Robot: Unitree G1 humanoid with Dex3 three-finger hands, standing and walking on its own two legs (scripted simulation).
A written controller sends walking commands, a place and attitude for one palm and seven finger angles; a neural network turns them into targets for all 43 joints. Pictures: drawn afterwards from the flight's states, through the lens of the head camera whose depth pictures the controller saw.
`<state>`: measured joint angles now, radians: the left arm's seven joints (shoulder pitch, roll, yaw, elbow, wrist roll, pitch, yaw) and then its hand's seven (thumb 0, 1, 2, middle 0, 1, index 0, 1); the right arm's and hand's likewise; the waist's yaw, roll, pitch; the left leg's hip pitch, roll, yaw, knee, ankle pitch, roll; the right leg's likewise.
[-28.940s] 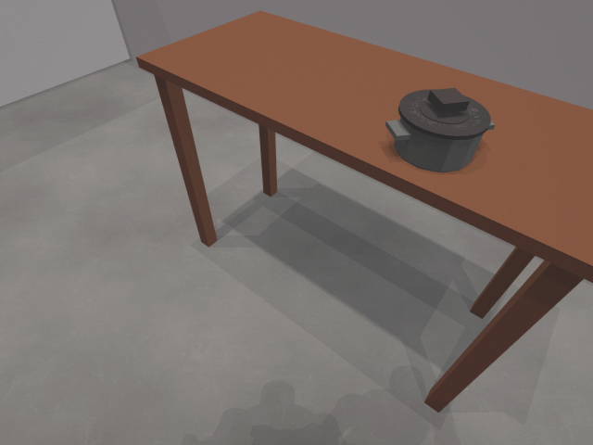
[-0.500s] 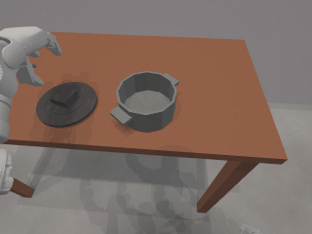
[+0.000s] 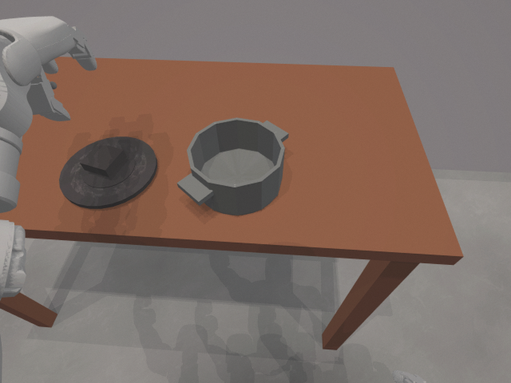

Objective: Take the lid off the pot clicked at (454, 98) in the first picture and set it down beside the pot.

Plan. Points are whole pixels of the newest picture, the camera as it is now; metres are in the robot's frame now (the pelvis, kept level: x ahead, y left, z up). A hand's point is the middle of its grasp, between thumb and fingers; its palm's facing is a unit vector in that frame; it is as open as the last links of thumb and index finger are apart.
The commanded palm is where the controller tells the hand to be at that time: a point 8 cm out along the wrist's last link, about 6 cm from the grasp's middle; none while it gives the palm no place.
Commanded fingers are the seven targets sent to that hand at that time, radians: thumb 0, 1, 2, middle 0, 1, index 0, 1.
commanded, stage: draw the hand back to the body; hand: left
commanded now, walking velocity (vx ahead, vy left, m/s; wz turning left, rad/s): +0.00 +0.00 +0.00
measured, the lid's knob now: (104, 159) +0.46 +0.26 +0.09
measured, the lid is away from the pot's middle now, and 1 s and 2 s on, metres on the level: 0.23 0.23 0.23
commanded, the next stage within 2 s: none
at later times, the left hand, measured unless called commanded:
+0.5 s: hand (52, 114) +0.40 +0.25 +0.23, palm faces -0.05 -0.30 -0.95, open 11.0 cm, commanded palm +0.35 +0.27 +0.29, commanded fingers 0.00 -0.16 0.95 -0.52 -0.53 -0.52 -0.53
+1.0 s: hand (45, 96) +0.35 +0.21 +0.29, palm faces +0.44 -0.87 -0.20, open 9.8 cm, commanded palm +0.30 +0.25 +0.28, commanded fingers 0.00 0.45 0.92 -0.34 -0.40 -0.34 -0.40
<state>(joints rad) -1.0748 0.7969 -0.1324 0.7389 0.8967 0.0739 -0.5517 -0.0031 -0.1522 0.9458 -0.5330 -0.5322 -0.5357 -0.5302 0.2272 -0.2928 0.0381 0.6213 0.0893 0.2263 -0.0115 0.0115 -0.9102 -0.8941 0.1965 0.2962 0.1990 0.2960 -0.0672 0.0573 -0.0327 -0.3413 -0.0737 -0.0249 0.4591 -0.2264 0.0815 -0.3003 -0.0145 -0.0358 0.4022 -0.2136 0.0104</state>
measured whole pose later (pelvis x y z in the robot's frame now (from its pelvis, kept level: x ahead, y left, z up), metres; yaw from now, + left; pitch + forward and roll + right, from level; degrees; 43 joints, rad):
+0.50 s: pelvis +0.00 -0.01 +0.00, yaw +0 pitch +3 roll -1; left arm -0.73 0.77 0.06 0.37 0.54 0.05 -0.47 0.00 -0.15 0.95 -0.54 -0.53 -0.54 -0.53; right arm 0.17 -0.30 0.03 0.56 0.08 0.17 -0.02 0.01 -0.91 -0.89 0.19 0.30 0.20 0.30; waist 0.01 0.08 0.00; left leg -0.27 -0.06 -0.04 0.45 -0.23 0.06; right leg -0.24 0.00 -0.04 0.41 -0.23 -0.01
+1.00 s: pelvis +0.02 -0.05 +0.00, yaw -3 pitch -1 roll +0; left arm -0.30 0.48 0.43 -0.05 -0.12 -0.08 0.07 0.00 0.19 0.93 -0.42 -0.45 -0.42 -0.45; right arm 0.18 -0.28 0.03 0.69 0.04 -0.04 -0.05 0.02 -0.91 -0.89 0.20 0.30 0.20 0.30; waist 0.02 0.05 0.02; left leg -0.12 -0.01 0.00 0.41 -0.26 0.02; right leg -0.11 0.05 -0.01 0.38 -0.25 -0.04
